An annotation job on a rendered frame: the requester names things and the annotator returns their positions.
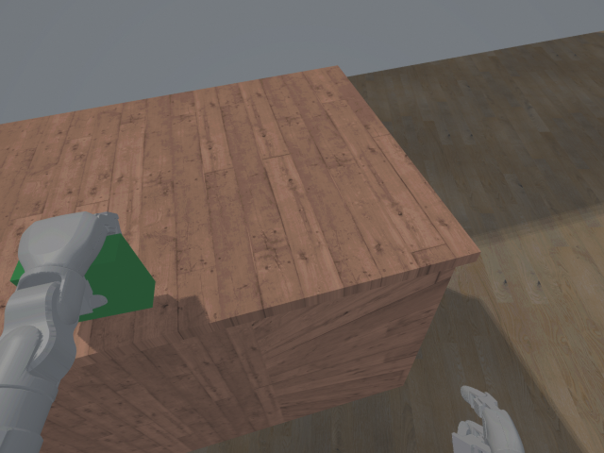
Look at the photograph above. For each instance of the right robot hand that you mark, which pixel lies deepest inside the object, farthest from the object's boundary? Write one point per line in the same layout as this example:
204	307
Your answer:
496	433

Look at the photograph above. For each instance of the left robot hand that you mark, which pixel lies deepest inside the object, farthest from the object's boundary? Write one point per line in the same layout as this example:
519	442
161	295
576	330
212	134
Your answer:
71	241

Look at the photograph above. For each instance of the table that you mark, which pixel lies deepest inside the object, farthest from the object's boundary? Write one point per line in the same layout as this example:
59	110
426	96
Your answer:
299	257

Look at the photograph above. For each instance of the sponge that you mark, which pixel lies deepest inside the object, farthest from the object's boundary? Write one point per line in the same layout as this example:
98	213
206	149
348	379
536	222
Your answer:
119	275

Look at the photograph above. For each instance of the left robot forearm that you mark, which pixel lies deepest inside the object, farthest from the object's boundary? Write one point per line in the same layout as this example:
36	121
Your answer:
37	349

